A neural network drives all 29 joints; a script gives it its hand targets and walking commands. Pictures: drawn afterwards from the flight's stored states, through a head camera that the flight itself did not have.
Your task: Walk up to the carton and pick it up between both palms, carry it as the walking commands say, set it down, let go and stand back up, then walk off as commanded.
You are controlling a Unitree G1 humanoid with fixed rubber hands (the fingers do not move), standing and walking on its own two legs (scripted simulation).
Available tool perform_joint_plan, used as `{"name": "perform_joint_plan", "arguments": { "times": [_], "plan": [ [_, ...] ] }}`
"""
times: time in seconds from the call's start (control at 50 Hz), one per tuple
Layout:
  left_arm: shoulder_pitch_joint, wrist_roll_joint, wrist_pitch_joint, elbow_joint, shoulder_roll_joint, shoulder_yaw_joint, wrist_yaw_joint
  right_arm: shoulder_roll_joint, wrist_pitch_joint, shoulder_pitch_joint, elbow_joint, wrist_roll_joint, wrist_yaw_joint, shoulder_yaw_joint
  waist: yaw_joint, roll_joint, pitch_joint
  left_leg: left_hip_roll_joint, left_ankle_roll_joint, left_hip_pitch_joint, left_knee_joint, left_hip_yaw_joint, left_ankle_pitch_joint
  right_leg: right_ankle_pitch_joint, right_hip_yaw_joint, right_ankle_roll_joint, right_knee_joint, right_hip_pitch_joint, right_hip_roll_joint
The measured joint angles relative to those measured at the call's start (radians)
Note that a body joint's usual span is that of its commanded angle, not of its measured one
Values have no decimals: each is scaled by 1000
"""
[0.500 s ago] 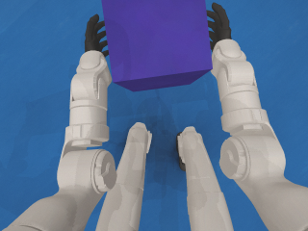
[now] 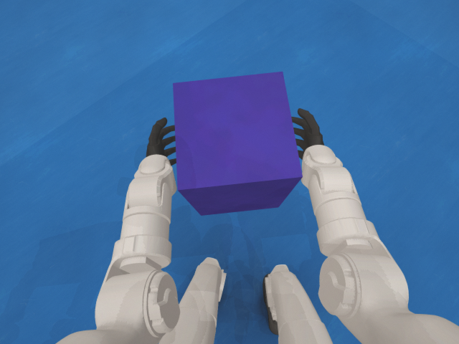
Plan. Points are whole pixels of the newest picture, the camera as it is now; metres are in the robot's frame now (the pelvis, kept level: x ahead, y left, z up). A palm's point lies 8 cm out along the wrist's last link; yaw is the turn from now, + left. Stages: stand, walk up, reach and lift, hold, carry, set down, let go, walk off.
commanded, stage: reach and lift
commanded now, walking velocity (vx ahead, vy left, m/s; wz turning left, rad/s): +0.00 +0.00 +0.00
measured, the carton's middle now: (234, 156) +0.43 +0.05 -0.07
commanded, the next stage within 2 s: none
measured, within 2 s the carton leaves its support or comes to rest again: neither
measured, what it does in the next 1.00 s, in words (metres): rises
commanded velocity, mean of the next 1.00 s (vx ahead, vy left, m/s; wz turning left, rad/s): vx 0.00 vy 0.00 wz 0.00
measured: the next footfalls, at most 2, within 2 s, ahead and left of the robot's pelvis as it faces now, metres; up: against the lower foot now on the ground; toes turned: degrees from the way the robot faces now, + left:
none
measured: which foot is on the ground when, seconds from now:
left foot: down 0.00-1.00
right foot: down 0.00-1.00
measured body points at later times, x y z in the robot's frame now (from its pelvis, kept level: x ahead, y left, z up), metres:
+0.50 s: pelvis +0.08 +0.00 +0.06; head +0.12 -0.01 +0.51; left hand +0.39 +0.18 +0.06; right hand +0.43 -0.10 +0.05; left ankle +0.11 +0.15 -0.67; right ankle +0.10 -0.12 -0.67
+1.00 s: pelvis +0.08 +0.01 +0.07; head +0.03 +0.00 +0.52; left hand +0.37 +0.18 +0.11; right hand +0.40 -0.10 +0.10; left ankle +0.11 +0.15 -0.67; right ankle +0.10 -0.12 -0.67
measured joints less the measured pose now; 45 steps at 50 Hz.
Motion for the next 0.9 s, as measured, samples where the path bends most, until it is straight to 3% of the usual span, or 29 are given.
{"name": "perform_joint_plan", "arguments": {
  "times": [0.16, 0.24, 0.42, 0.54, 0.66, 0.9],
  "plan": [
    [116, 78, -8, 25, -82, 96, -21, 51, 7, 83, 55, -111, 47, -100, -3, 19, -142, 8, 16, 164, -128, 3, 1, -1, 8, -8, -129, 166, -12],
    [182, 98, -9, -12, -114, 106, -32, 65, 14, 152, 18, -113, 62, -81, -3, 19, -143, 16, 20, 263, -220, 10, 19, 16, 19, -12, -212, 258, -16],
    [346, 73, 23, -124, -108, -19, -33, 74, 52, 334, -124, -44, 44, 65, 12, 11, -159, 35, 23, 393, -380, 19, 56, 52, 33, -23, -356, 377, -19],
    [403, 61, 75, -185, -88, -78, -43, 98, 96, 410, -211, -33, 32, 95, 19, 14, -190, 39, 27, 469, -439, 13, 66, 61, 27, -26, -421, 458, -25],
    [437, 67, 147, -210, -79, -106, -59, 124, 168, 467, -268, -52, 31, 94, 4, 25, -205, 36, 38, 568, -481, 1, 68, 68, 18, -23, -485, 572, -36],
    [435, 77, 277, -260, -79, -151, -47, 108, 288, 480, -327, -45, 51, 107, -26, 26, -173, 30, 51, 706, -491, -1, 66, 76, 15, -13, -527, 726, -46]
  ]
}}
